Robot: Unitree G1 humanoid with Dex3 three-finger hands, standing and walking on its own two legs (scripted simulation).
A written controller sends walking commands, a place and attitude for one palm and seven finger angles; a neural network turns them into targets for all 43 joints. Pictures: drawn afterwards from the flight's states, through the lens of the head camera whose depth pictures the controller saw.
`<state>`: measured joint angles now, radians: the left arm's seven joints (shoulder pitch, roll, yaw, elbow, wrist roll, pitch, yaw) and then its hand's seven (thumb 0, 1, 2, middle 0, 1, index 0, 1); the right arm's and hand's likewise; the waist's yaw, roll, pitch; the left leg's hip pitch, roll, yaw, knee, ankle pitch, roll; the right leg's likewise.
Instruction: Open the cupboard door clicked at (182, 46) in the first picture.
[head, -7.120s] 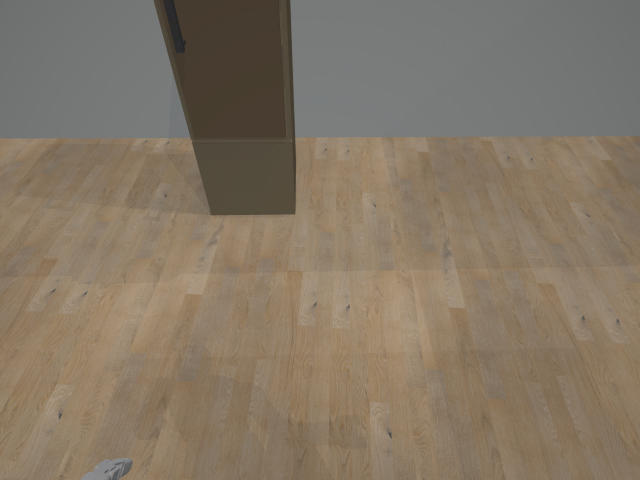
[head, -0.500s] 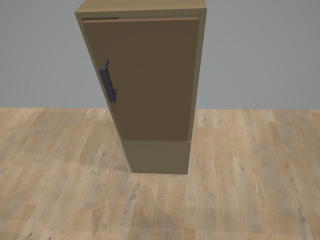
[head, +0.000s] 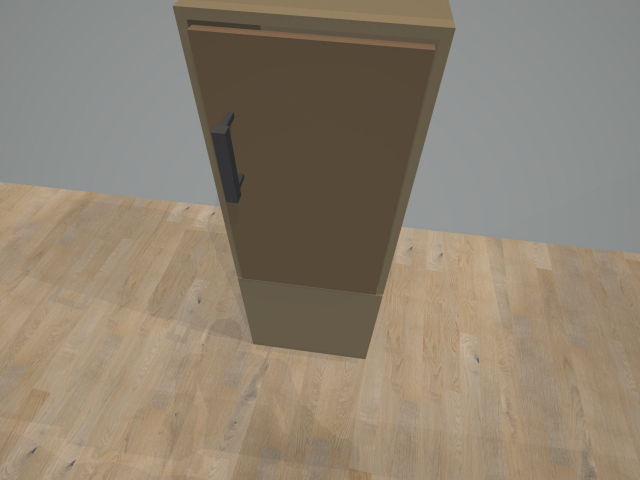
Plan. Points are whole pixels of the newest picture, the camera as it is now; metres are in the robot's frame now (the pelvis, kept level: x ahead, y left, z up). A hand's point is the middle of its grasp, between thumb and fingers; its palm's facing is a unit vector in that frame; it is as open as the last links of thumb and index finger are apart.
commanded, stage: come to a stop and stand still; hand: left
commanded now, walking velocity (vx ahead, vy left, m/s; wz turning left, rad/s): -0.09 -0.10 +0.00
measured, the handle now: (231, 158) +0.58 +0.21 +0.07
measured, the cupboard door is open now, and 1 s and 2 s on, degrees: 0 0 0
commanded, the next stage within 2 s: look again from close up in 1.18 s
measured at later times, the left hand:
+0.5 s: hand out of the picture +0.08 +0.16 -0.16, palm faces +0.03 -0.97 -0.24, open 7.3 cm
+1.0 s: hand out of the picture +0.01 +0.19 -0.16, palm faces +0.01 -0.98 -0.22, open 7.3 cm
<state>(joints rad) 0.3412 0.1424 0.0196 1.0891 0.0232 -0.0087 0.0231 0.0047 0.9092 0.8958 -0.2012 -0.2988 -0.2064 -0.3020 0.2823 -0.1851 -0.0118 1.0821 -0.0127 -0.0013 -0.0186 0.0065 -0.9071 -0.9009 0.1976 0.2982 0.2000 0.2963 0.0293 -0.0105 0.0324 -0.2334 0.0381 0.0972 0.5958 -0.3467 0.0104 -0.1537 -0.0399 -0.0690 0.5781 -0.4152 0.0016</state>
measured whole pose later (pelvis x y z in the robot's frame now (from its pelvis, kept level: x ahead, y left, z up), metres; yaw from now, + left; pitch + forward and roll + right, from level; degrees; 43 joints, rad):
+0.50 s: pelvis +0.02 -0.02 +0.00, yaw +0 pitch +1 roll +1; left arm 0.19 0.17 0.02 1.03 0.01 0.01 0.04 0.00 0.93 0.90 -0.20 -0.30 -0.20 -0.30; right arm 0.24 -0.15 -0.02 1.08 -0.01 0.01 -0.04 0.01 -0.91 -0.90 0.20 0.30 0.20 0.30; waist 0.00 -0.01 0.05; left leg -0.19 0.05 0.09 0.53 -0.34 -0.04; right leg -0.27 -0.02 -0.08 0.60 -0.35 -0.04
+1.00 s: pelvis -0.02 +0.01 +0.01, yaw +0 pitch -2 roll +0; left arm 0.27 0.17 -0.01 1.04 0.01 0.01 0.03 0.01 0.91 0.90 -0.20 -0.30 -0.20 -0.30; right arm 0.29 -0.17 0.00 1.02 -0.02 0.01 -0.02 0.01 -0.93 -0.90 0.20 0.30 0.20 0.30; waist 0.00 0.01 0.02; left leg -0.20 0.01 0.09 0.51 -0.28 0.02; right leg -0.24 -0.05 -0.07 0.52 -0.24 0.01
